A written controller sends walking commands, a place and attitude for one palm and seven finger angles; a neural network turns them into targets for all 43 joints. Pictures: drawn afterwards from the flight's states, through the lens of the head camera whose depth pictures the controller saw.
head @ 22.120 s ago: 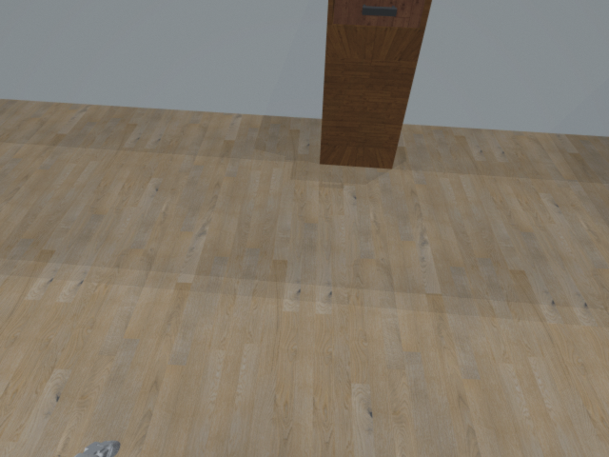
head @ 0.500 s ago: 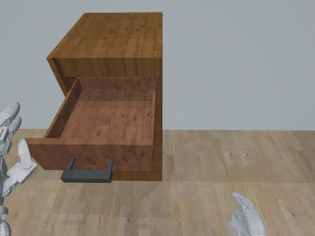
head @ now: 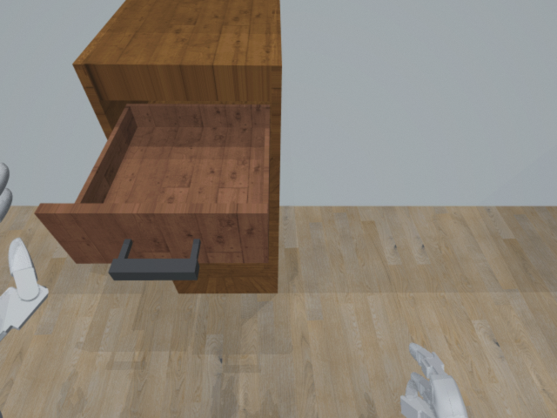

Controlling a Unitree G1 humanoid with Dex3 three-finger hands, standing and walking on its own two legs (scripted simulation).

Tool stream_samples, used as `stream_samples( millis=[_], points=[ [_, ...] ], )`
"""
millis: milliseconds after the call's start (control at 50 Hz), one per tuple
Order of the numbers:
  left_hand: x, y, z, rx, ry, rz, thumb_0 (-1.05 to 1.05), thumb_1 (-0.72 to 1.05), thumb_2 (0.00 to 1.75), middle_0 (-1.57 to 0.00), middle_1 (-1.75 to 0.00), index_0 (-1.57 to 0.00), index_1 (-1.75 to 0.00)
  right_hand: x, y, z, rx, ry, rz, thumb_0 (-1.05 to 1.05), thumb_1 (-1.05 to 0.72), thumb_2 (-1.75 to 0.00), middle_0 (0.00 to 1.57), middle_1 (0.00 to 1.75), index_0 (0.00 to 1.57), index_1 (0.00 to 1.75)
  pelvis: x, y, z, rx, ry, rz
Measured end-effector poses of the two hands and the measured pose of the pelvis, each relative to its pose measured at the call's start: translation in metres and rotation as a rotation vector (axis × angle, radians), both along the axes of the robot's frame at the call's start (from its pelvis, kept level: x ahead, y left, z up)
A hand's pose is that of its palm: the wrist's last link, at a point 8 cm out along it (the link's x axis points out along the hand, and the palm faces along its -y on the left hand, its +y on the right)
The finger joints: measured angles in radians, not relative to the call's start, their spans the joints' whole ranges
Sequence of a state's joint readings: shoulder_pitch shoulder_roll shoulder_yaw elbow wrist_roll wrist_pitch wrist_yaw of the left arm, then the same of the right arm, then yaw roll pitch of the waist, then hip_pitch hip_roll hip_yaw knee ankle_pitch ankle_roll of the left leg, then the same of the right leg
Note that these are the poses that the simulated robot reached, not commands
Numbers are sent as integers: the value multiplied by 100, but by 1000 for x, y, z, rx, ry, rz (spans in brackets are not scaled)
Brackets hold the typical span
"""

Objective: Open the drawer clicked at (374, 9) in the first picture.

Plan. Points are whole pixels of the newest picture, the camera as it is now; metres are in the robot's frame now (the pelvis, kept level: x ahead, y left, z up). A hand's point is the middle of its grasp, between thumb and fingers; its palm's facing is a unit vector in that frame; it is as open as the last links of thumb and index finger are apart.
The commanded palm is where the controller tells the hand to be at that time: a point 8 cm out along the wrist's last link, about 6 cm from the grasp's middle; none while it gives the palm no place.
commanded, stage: step back with the hand held close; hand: left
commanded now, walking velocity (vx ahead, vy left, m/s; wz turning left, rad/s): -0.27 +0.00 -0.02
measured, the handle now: (158, 257) +0.34 +0.21 +0.02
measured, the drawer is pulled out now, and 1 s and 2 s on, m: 0.30 0.30 0.30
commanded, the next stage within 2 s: stop stepping back and stand still in 0.46 s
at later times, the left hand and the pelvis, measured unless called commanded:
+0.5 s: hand out of the picture +0.06 +0.22 +0.20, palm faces +0.39 -0.80 -0.46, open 7.4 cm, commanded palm -0.01 +0.27 +0.21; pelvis -0.14 -0.01 +0.01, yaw +0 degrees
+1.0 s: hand out of the picture -0.07 +0.22 +0.20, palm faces +0.43 -0.82 -0.39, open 7.4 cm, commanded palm -0.13 +0.27 +0.21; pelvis -0.25 -0.01 +0.01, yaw +1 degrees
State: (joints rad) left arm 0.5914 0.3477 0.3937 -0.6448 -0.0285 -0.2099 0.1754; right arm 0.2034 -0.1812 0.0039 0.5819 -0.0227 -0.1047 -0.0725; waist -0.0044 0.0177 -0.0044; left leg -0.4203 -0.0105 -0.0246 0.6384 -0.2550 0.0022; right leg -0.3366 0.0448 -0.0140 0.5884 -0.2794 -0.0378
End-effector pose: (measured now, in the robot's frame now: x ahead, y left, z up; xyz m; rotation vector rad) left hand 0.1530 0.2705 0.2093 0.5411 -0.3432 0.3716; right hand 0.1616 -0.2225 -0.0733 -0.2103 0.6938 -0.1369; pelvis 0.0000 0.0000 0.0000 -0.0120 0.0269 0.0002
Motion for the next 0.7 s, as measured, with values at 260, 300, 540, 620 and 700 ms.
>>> stream_samples(
  millis=[260, 300, 540, 620, 700],
  points=[
    [-63, 12, 1, 44, 22, -21, 1, 88, 90, -21, -30, -21, -30, -57, -10, 15, -34, -19, -22, 1, -91, -90, 20, 30, 20, 30, -62, 2, 2, 22, -9, 6],
    [-77, 9, 3, 50, 22, -12, 1, 88, 90, -21, -30, -21, -30, -66, -10, 15, -24, -39, -10, 1, -91, -90, 20, 30, 20, 30, -72, -1, 2, 19, -6, 5],
    [-148, -11, 4, 33, 9, -47, 1, 88, 90, -21, -30, -21, -31, -147, -18, 11, -6, 35, -15, 1, -91, -90, 20, 30, 20, 30, -150, -12, 7, 44, -2, 0],
    [-175, -3, 3, 44, -16, -63, 1, 88, 90, -22, -30, -21, -31, -179, -19, 10, -48, 31, -18, 1, -91, -90, 20, 30, 20, 30, -179, -5, 1, 10, 11, 23],
    [-206, 4, 3, 46, 3, -26, 1, 88, 90, -21, -30, -21, -31, -216, -17, 12, -31, 25, -37, 1, -91, -90, 20, 30, 20, 30, -202, -7, 5, 9, -15, 15]
  ],
)
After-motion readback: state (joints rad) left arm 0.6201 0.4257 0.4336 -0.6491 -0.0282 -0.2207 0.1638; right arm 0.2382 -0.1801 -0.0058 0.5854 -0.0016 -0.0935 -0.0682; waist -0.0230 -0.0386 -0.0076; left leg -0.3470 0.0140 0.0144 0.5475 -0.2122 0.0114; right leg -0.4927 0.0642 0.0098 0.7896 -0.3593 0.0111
